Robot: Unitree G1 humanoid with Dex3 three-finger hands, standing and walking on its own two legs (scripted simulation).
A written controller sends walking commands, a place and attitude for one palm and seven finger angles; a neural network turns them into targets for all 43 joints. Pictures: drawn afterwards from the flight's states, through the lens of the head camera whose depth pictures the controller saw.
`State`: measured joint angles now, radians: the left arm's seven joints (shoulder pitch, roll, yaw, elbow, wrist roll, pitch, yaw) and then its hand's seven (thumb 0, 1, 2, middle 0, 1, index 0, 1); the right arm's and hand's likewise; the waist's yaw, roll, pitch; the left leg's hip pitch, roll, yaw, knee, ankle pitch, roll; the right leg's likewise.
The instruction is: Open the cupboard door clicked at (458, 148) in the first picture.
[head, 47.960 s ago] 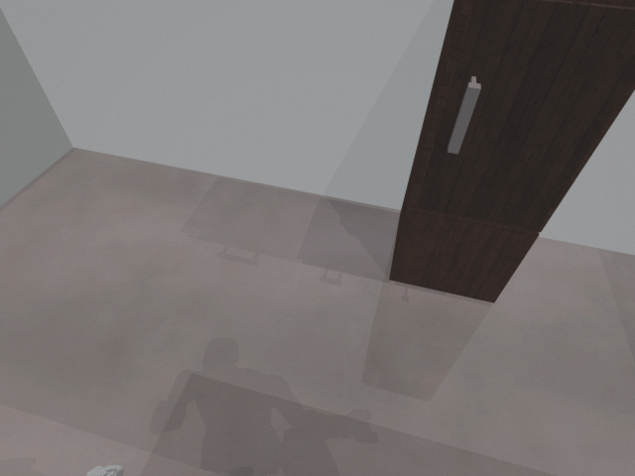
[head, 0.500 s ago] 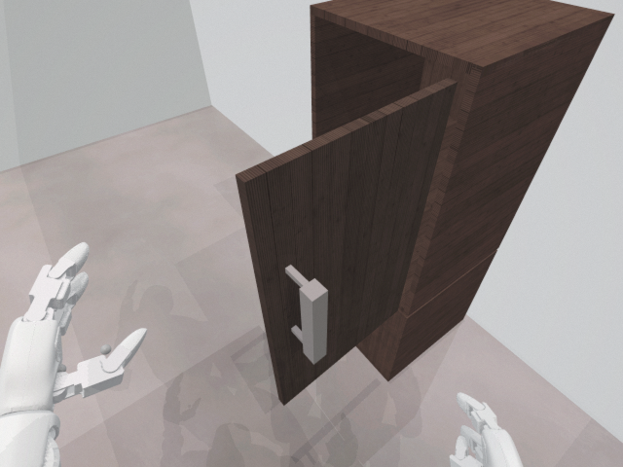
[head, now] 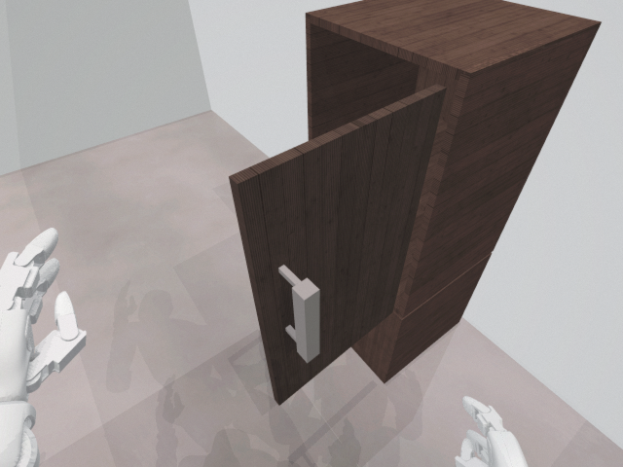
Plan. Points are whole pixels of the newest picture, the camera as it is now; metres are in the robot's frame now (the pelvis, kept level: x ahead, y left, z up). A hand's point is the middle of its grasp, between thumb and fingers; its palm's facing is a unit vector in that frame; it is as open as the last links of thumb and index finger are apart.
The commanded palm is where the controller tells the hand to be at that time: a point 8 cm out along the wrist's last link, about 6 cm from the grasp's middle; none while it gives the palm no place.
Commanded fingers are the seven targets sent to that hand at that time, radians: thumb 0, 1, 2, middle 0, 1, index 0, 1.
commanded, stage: draw the hand back to the body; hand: left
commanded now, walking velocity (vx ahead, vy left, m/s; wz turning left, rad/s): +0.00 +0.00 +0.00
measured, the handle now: (297, 314) +0.34 +0.08 -0.01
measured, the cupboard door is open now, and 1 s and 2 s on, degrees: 93 93 93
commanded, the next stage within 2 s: step back with the hand held close in 0.04 s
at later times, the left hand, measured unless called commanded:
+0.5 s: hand (78, 343) +0.18 +0.26 +0.15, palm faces +0.34 -0.79 -0.51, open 7.4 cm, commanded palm +0.12 +0.31 +0.17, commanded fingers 0.00 0.90 0.90 -0.20 -0.30 -0.20 -0.30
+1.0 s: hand (6, 418) +0.10 +0.27 +0.16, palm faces +0.51 -0.75 -0.43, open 7.4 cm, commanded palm +0.03 +0.30 +0.17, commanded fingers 0.00 0.90 0.90 -0.20 -0.30 -0.20 -0.30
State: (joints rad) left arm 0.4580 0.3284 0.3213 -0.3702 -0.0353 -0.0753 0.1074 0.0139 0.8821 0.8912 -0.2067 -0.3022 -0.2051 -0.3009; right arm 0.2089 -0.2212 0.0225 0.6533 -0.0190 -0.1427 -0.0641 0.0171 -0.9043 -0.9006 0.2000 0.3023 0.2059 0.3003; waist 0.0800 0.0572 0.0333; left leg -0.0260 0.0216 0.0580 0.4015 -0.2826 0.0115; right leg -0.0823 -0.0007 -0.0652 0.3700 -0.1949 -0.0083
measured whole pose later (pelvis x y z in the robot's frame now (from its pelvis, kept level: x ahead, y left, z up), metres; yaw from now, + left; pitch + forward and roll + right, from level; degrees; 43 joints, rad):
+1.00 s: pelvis -0.10 +0.00 -0.02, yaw +1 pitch -1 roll -2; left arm 0.50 0.38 0.43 -0.49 0.02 -0.21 0.21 0.01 0.89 0.90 -0.21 -0.30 -0.21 -0.30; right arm 0.29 -0.17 0.00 0.63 -0.05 -0.13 -0.09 0.02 -0.90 -0.90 0.20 0.30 0.21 0.30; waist -0.03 0.00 0.01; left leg -0.38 0.03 0.02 0.62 -0.22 0.03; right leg -0.41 0.08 0.01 0.86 -0.40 0.00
